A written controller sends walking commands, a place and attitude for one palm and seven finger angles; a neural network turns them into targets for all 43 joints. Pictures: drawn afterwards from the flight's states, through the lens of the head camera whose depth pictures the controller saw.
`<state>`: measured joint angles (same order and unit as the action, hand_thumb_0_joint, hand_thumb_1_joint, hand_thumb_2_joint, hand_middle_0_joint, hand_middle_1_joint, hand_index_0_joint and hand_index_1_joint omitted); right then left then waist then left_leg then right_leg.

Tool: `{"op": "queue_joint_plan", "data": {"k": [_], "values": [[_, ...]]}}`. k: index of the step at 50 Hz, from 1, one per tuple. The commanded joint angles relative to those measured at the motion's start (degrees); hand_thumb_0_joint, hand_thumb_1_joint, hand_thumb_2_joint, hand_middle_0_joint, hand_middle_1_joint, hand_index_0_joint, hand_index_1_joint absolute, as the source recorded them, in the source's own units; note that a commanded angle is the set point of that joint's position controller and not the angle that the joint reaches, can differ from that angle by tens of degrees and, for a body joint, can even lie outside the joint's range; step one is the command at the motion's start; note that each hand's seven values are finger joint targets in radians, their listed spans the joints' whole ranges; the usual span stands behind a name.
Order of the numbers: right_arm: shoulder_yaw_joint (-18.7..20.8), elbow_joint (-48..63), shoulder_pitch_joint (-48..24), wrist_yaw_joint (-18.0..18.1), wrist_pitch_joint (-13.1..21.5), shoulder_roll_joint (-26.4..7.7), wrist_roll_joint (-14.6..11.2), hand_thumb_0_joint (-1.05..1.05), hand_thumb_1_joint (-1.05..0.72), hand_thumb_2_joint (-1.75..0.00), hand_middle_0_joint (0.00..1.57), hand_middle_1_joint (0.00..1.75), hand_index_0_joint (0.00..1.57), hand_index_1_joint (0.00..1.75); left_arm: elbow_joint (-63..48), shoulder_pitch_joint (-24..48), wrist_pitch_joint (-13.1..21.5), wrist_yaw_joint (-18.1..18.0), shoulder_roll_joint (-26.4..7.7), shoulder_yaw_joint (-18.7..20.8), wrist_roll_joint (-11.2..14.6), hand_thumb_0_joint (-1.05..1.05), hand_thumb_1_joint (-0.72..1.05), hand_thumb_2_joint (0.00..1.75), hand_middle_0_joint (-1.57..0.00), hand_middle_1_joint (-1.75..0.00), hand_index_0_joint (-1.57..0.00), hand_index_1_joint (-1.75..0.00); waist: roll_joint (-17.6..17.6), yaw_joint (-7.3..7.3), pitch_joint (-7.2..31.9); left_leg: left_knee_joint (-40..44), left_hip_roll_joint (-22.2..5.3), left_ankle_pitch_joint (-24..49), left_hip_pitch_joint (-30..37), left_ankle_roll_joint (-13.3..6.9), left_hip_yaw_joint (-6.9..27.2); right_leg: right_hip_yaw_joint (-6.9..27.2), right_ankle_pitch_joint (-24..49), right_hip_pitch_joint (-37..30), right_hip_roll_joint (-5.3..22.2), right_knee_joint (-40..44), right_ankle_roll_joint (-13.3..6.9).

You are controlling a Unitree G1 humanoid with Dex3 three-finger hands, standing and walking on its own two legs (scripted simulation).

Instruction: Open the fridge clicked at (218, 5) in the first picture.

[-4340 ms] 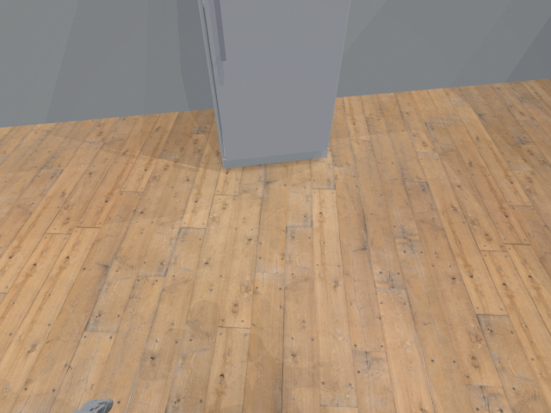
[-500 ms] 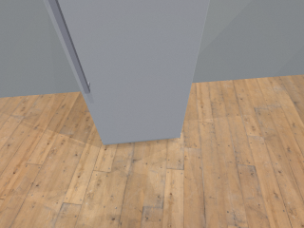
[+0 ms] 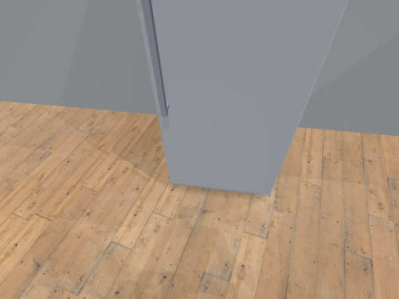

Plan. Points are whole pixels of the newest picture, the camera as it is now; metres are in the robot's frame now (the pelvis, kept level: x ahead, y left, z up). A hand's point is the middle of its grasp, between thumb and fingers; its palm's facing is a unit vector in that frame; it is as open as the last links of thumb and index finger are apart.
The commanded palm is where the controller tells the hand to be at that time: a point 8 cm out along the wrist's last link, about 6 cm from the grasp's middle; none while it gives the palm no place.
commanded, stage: take the last steps up to it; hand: left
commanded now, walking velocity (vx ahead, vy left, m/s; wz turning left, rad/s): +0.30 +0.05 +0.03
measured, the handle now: (158, 60) +0.76 +0.22 +0.08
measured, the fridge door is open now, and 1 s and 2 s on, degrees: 0 0 0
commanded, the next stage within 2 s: come to a stop and stand still in 0.78 s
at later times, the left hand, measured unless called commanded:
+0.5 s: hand (131, 272) +0.20 +0.20 -0.18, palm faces +0.00 -0.98 -0.21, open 7.4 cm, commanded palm none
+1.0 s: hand (127, 255) +0.25 +0.23 -0.20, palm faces +0.07 -0.99 -0.15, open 7.4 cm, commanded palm none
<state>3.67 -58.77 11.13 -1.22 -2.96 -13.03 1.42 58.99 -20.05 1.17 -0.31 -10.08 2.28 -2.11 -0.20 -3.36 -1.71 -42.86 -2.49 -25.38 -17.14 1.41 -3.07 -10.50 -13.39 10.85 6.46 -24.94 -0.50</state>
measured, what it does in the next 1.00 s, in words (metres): walks ahead: left foot, then right foot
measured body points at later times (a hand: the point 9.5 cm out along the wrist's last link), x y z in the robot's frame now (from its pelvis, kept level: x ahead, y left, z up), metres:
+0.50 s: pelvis +0.12 +0.02 -0.02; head +0.15 +0.00 +0.42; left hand +0.20 +0.25 -0.16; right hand +0.03 -0.19 -0.19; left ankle -0.01 +0.14 -0.74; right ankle +0.20 -0.08 -0.75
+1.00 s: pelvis +0.28 +0.06 -0.01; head +0.29 +0.09 +0.43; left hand +0.25 +0.28 -0.19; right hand +0.36 -0.17 -0.15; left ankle +0.33 +0.15 -0.75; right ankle +0.21 -0.07 -0.72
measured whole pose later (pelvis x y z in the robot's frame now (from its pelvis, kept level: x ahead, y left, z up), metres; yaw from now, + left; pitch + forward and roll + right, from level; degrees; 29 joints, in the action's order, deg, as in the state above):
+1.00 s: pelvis +0.28 +0.06 -0.01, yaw -1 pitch -1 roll -1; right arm 1.0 -59.4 8.9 1.3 2.6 -8.5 1.5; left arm 64.6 -18.3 -0.3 -1.5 -9.5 1.8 -0.7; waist -2.7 -2.3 -3.2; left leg -31.9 -2.0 -12.8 -17.8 -2.9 -7.8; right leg -3.5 -30.3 12.5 2.9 -43.6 0.9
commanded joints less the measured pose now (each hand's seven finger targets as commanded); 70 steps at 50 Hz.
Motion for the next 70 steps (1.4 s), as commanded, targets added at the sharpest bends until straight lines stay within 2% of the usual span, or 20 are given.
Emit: {"op": "queue_joint_plan", "data": {"k": [1, 3, 4, 5, 10, 20, 23, 25, 26, 28, 32, 40, 44, 46, 48, 54, 60, 66, 69, 70], "values": [[-0.6, 3.6, 2.0, -0.1, 3.1, -1.0, -0.4, 0.0, -0.9, -0.9, 0.2, 0.3, 0.2, 0.3, -0.2, -0.1, 0.5, -0.4, -11.5, 2.7, 0.5, 0.0, 0.9, 0.9, -0.2, -0.3, -0.2, -0.3, -9.7, 2.72, -0.5, 15.5, 1.6, 6.4, 7.6, -1.3, -4.8, 11.7, -15.8, 4.3, 10.1, 11.1, -5.1], [0.2, 0.9, 9.6, 1.0, 3.8, -4.9, -0.4, 0.0, -0.9, -0.9, 0.2, 0.3, 0.2, 0.3, -0.4, 1.6, 0.0, 0.1, -8.1, 1.9, 0.9, 0.0, 0.9, 0.9, -0.2, -0.3, -0.2, -0.3, 1.9, 6.35, 0.6, 23.6, -3.4, 1.7, 22.0, -3.0, 2.3, 6.1, -19.1, 17.3, 4.4, -0.5, -1.0], [1.3, 0.0, 14.0, 1.5, 3.9, -9.9, 0.3, 0.0, -0.9, -0.9, 0.2, 0.3, 0.2, 0.3, -2.2, 3.0, -0.2, 0.5, -4.1, 1.1, 1.0, 0.0, 0.9, 0.9, -0.2, -0.3, -0.2, -0.3, 16.3, 8.51, -1.6, 31.8, -15.6, -11.7, 22.7, -7.6, 19.3, -0.2, -18.3, 26.3, -1.7, -15.5, 1.4], [1.4, 0.0, 15.8, 1.8, 3.7, -11.7, 0.2, 0.0, -0.9, -0.9, 0.2, 0.3, 0.2, 0.3, -4.7, 7.1, 0.1, 0.6, -4.1, 0.8, 0.5, 0.0, 0.9, 0.9, -0.2, -0.3, -0.2, -0.3, 15.6, 9.32, -6.1, 36.7, -20.3, -15.5, 18.0, -11.6, 27.0, 2.7, -18.3, 30.9, -2.4, -24.8, 0.8], [-0.6, 0.8, 7.3, 2.6, 5.8, -4.4, -0.5, 0.0, -0.9, -0.9, 0.2, 0.3, 0.2, 0.3, -0.8, 3.2, -0.1, 1.6, -4.0, 1.2, 0.5, 0.0, 0.9, 0.9, -0.2, -0.3, -0.2, -0.3, 7.3, 3.35, -6.7, 35.6, -12.4, 6.0, 10.5, -10.7, 11.0, 7.5, -3.4, 25.9, 1.0, -35.0, 1.0], [0.2, -3.6, 11.8, 2.7, 6.8, -4.5, 0.1, 0.0, -0.9, -0.9, 0.2, 0.3, 0.2, 0.3, -4.3, 10.2, 0.4, 1.6, -2.5, 1.3, 0.9, 0.0, 0.9, 0.9, -0.2, -0.3, -0.2, -0.3, 6.4, 3.67, -6.6, 29.8, -13.3, 23.0, 12.0, -11.7, 5.9, 5.0, -1.5, 16.1, -1.3, -14.0, -0.1], [-0.1, -4.3, 11.4, 2.5, 6.7, -3.7, -0.3, 0.0, -0.9, -0.9, 0.2, 0.3, 0.2, 0.3, -0.5, -2.2, 1.6, 1.3, -5.6, 2.4, 0.5, 0.0, 0.9, 0.9, -0.2, -0.3, -0.2, -0.3, -0.4, -2.26, -1.5, 12.2, -8.0, 26.5, 4.9, -8.1, 1.2, 4.5, 2.2, -5.2, -4.1, -4.4, -1.8], [-0.8, -1.4, 13.5, 1.8, 7.2, 0.1, -1.2, 0.0, -0.9, -0.9, 0.2, 0.3, 0.2, 0.3, 2.5, -14.5, 2.5, 0.2, -14.4, 4.1, 0.9, 0.0, 0.9, 0.9, -0.2, -0.3, -0.2, -0.3, -18.1, -4.16, 8.1, -20.9, 3.1, -7.0, -15.0, -3.8, -3.0, 39.3, 2.1, -22.3, 19.0, 9.2, -11.6], [-0.3, -1.3, 10.1, 1.9, 6.7, -1.5, -1.0, 0.0, -0.9, -0.9, 0.2, 0.3, 0.2, 0.3, 2.1, -11.1, 2.4, 0.0, -14.2, 4.1, 1.4, 0.0, 0.9, 0.9, -0.2, -0.3, -0.2, -0.3, -14.7, -4.02, 6.9, -28.5, 0.8, -6.0, -16.4, -4.3, 3.2, 41.5, -5.8, -16.2, 19.4, 12.4, -12.6], [0.0, -1.0, 6.7, 1.5, 6.2, -0.7, -0.4, 0.0, -0.9, -0.9, 0.2, 0.3, 0.2, 0.3, -0.9, -0.6, 2.2, -0.8, -8.8, 3.0, 1.3, 0.0, 0.9, 0.9, -0.2, -0.3, -0.2, -0.3, -1.8, -0.13, -0.6, -29.5, -3.9, 3.8, -17.8, -3.9, 4.9, 31.2, -10.3, -4.9, 16.3, 13.5, -11.7], [-0.6, -2.2, 10.8, 1.2, 4.4, 2.7, 0.1, 0.0, -0.9, -0.9, 0.2, 0.3, 0.2, 0.3, -1.2, 3.3, 3.1, -0.9, -4.4, 1.7, 0.6, 0.0, 0.9, 0.9, -0.2, -0.3, -0.2, -0.3, -5.5, 4.35, -0.8, -17.0, -4.7, 7.8, -10.8, -1.1, 1.2, 14.6, 7.9, 3.2, 10.1, 13.6, -9.2], [-1.0, 1.2, 2.3, 0.3, 5.4, 2.3, -0.5, 0.0, -0.9, -0.9, 0.2, 0.3, 0.2, 0.3, 1.1, 0.8, 2.7, -0.5, -7.8, 1.9, 0.7, 0.0, 0.9, 0.9, -0.2, -0.3, -0.2, -0.3, -8.4, 1.99, -0.7, 4.3, -1.9, 11.9, -6.0, -0.4, -2.5, 11.4, 14.4, -1.8, 8.6, 10.2, -8.2], [-0.7, -0.9, 8.3, 0.8, 6.3, -0.9, -0.2, 0.0, -0.9, -0.9, 0.2, 0.3, 0.2, 0.3, 1.7, 1.1, 1.5, -0.8, -5.7, 1.6, 1.0, 0.0, 0.9, 0.9, -0.2, -0.3, -0.2, -0.3, -0.8, 5.4, -0.1, 17.3, -1.7, 19.5, 11.2, -1.0, -1.8, 8.5, 6.5, 4.8, 3.9, -1.4, -4.4], [0.0, -1.7, 13.5, 2.1, 6.0, -7.8, 0.1, 0.0, -0.9, -0.9, 0.2, 0.3, 0.2, 0.3, 1.4, -2.4, 0.9, -1.0, -1.0, 0.2, 1.7, 0.0, 0.9, 0.9, -0.2, -0.3, -0.2, -0.3, 16.1, 5.56, 4.9, 23.6, -20.2, 42.9, 17.8, -9.6, 17.0, 3.1, -19.9, 12.2, -4.9, -20.6, 0.7], [-1.4, -0.5, 5.7, 3.5, 5.3, -5.2, -0.1, 0.0, -0.9, -0.9, 0.2, 0.3, 0.2, 0.3, 3.0, -1.6, -0.4, -1.9, -1.4, -0.2, 1.5, 0.0, 0.9, 0.9, -0.2, -0.3, -0.2, -0.3, 13.6, 3.42, 2.7, 25.4, -19.6, 47.6, 9.8, -10.9, 15.3, 9.7, -21.3, 9.4, -2.1, -25.4, 1.3], [0.5, 0.1, 2.0, 4.7, 3.4, -6.4, -0.7, 0.0, -0.9, -0.9, 0.2, 0.3, 0.2, 0.3, 1.8, -0.1, -3.3, -1.6, -3.6, 0.8, 1.0, 0.0, 0.9, 0.9, -0.2, -0.3, -0.2, -0.3, 5.2, 3.66, 5.0, 22.5, -18.6, 58.0, 13.2, -12.5, 8.4, 9.5, -14.4, 12.0, -2.5, -28.1, 2.7], [1.5, 2.2, -1.2, 4.1, 2.5, -6.3, -0.2, 0.0, -0.9, -0.9, 0.2, 0.3, 0.2, 0.3, -2.1, 2.3, -4.5, -1.4, -3.0, 1.8, 0.8, 0.0, 0.9, 0.9, -0.2, -0.3, -0.2, -0.3, 8.0, 3.22, 5.3, 23.4, -17.0, 40.9, 8.1, -11.8, 6.2, 10.2, -12.4, 12.4, -3.3, -30.3, 2.8], [1.7, 2.3, -1.2, 2.7, 1.9, -5.9, -0.3, 0.0, -0.9, -0.9, 0.2, 0.3, 0.2, 0.3, -1.8, -0.3, -2.9, -1.4, -2.9, 1.1, 0.8, 0.0, 0.9, 0.9, -0.2, -0.3, -0.2, -0.3, 7.9, 1.96, 4.5, 21.2, -12.7, 19.5, 1.4, -7.6, 5.4, 5.9, -1.3, -1.1, -4.2, -4.4, 1.9], [0.0, 3.7, 0.2, 1.7, 1.4, 1.6, -1.2, 0.0, -0.9, -0.9, 0.2, 0.3, 0.2, 0.3, -3.3, 4.4, -1.3, -1.8, -11.0, 1.2, 0.3, 0.0, 0.9, 0.9, -0.2, -0.3, -0.2, -0.3, -12.1, 3.67, -0.2, 7.1, -0.9, -1.5, -3.7, -0.3, -1.2, 23.2, 3.6, 5.1, 12.6, 11.4, -5.5], [0.2, 3.7, -1.2, 1.8, 0.5, 0.5, -0.9, 0.0, -0.9, -0.9, 0.2, 0.3, 0.2, 0.3, -3.9, 6.0, -1.4, -1.6, -11.3, 1.3, 0.4, 0.0, 0.9, 0.9, -0.2, -0.3, -0.2, -0.3, -12.6, 2.73, 0.1, 2.1, -0.7, -3.0, -1.5, -0.5, 0.5, 23.8, -4.2, 10.4, 12.1, 13.5, -7.7]]}}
